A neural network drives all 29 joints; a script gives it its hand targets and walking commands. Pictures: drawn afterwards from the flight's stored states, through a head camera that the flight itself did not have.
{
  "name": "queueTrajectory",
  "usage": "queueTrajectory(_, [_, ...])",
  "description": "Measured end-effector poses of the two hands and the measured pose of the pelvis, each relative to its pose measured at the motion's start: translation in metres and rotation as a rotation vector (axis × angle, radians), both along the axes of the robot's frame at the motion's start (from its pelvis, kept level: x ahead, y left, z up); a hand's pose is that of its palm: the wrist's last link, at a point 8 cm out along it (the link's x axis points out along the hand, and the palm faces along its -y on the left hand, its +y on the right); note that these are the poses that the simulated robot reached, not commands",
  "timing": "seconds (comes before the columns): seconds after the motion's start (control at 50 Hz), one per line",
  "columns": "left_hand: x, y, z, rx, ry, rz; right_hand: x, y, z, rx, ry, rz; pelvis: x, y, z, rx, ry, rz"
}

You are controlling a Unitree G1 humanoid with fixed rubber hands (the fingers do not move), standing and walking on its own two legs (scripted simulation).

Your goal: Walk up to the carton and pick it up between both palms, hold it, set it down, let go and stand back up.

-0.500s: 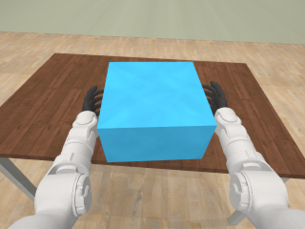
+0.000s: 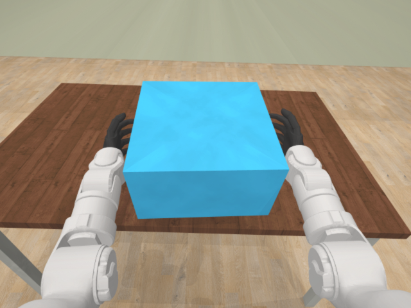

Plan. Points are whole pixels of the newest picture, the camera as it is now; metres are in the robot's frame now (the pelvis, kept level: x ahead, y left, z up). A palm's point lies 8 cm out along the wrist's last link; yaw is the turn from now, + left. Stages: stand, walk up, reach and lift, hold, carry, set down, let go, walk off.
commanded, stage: reach and lift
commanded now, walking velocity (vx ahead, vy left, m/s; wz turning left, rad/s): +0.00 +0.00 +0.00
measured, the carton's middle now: (202, 144) +0.42 +0.03 +0.13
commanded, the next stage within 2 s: hold in 0.60 s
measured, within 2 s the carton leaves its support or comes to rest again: neither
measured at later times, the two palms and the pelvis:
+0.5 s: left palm (115, 145) +0.37 +0.20 +0.16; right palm (296, 145) +0.38 -0.16 +0.16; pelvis +0.00 +0.00 +0.00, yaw +0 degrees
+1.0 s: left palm (113, 143) +0.36 +0.20 +0.18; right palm (301, 145) +0.37 -0.16 +0.18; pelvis +0.00 +0.00 +0.00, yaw +0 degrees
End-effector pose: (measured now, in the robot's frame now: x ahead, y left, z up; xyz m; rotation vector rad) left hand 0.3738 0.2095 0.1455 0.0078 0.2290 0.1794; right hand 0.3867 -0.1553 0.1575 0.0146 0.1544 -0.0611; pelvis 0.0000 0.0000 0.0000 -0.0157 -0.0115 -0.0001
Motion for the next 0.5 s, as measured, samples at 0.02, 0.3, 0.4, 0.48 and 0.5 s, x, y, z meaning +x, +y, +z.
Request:
queueTrajectory(0.02, [-0.0002,-0.0003,0.0028,0.001,-0.008,-0.001,-0.0009,-0.0003,0.0019,0.001,-0.008,-0.001,-0.0002,0.0,0.0,0.0,-0.002,0.0])
queueTrajectory(0.3, [0.0011,-0.0035,0.0107,-0.004,0.005,-0.013,-0.0041,-0.004,0.0053,0.004,0.002,-0.015,-0.001,-0.0001,0.0,0.0,-0.011,0.0])
queueTrajectory(0.4, [0.0014,-0.0038,0.0092,-0.001,0.022,-0.016,-0.0045,-0.0046,0.0023,0.007,0.019,-0.017,-0.0013,-0.0001,0.0,0.0,-0.014,0.0])
queueTrajectory(0.48, [0.0005,-0.005,0.0113,0.008,0.011,-0.021,-0.0055,-0.0055,0.0058,0.013,0.006,-0.019,-0.0009,-0.0001,0.0,0.0,-0.014,0.0])
queueTrajectory(0.5, [0.0006,-0.0052,0.0122,0.008,0.008,-0.022,-0.0056,-0.0056,0.0074,0.014,0.002,-0.02,-0.001,-0.0001,0.0,0.0,-0.014,0.0])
